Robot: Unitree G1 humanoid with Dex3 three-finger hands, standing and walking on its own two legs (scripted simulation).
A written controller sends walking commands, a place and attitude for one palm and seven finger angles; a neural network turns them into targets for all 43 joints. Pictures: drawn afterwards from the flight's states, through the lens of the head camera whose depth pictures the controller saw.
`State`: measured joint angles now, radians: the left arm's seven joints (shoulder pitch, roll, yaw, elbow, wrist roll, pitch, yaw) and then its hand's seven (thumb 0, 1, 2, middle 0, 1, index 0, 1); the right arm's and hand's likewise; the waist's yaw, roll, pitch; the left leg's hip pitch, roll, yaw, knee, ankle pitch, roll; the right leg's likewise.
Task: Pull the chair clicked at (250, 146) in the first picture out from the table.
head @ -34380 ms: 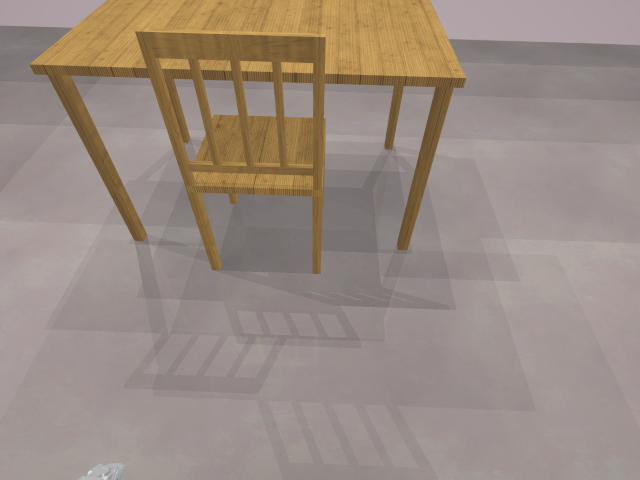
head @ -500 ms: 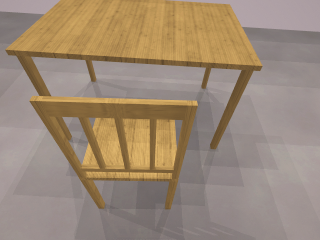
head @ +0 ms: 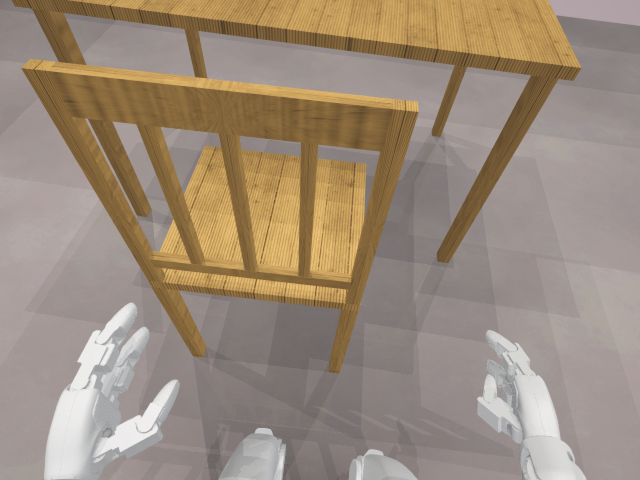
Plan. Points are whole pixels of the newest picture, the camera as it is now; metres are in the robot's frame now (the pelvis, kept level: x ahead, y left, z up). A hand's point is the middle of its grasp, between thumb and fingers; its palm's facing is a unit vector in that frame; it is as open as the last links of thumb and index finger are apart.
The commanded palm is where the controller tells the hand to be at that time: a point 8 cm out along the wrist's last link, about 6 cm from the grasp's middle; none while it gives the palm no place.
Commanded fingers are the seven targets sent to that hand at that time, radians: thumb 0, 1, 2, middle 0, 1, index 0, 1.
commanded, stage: raise the hand toward the chair's back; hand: left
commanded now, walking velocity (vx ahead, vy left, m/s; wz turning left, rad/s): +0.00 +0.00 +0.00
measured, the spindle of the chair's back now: (242, 212) +0.48 +0.17 +0.01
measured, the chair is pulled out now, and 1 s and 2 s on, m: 0.32 0.32 0.32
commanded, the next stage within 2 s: aim the fingers beside a spindle in 1.58 s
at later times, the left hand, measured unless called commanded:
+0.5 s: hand (155, 360) +0.23 +0.21 +0.04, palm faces +0.00 -1.00 -0.04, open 14.4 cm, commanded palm +0.21 +0.27 +0.05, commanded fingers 0.00 -0.31 0.38 -0.08 -0.11 -0.08 -0.11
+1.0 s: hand (111, 344) +0.24 +0.25 +0.06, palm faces +0.01 -1.00 -0.05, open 16.9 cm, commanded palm +0.22 +0.31 +0.06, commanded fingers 0.00 -0.50 0.30 -0.06 -0.08 -0.06 -0.08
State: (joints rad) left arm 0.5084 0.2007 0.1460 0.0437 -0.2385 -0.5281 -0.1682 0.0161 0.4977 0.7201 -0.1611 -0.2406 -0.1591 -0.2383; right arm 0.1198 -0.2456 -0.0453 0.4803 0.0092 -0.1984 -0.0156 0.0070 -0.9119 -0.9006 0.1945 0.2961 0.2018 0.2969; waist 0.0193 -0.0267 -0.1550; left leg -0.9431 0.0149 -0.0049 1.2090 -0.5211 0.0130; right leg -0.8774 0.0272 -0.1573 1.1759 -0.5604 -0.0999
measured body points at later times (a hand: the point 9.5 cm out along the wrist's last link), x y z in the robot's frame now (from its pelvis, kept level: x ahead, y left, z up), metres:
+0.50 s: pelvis +0.01 +0.02 +0.01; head +0.09 +0.02 +0.45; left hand +0.23 +0.26 +0.05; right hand +0.16 -0.25 -0.08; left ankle +0.04 +0.11 -0.64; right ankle +0.02 -0.06 -0.64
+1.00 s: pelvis +0.01 +0.05 +0.02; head +0.08 +0.07 +0.46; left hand +0.23 +0.30 +0.06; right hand +0.20 -0.18 -0.06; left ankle +0.04 +0.11 -0.64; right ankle +0.02 -0.06 -0.64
